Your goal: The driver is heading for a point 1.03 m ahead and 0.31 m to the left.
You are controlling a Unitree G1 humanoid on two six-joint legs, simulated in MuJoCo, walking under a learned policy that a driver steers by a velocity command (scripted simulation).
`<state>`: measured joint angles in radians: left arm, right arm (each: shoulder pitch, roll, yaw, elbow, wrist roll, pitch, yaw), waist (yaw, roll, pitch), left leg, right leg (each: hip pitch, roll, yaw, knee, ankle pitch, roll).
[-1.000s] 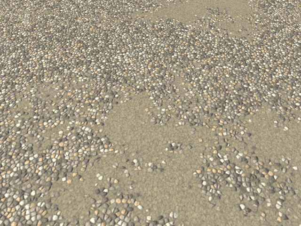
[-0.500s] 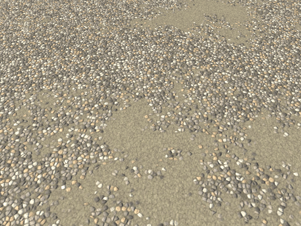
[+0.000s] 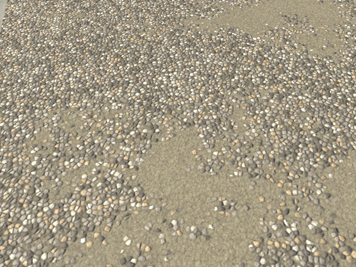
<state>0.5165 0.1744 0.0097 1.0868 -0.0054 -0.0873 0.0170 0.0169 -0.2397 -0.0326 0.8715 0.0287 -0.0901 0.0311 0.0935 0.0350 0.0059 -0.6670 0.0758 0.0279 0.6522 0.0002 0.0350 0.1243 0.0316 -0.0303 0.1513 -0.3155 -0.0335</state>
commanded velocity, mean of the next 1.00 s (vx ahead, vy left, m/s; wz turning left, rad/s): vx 0.49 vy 0.00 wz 0.13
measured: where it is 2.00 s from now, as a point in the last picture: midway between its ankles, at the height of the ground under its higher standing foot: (168, 139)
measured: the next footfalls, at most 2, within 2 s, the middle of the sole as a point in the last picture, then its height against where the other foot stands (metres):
left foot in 0.12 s outside the picture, level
right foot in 0.66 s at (238, 244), level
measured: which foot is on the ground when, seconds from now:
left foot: up 0.00-0.10, down 0.12-0.68, up 0.70-1.00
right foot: down 0.00-0.12, up 0.14-0.64, down 0.66-1.00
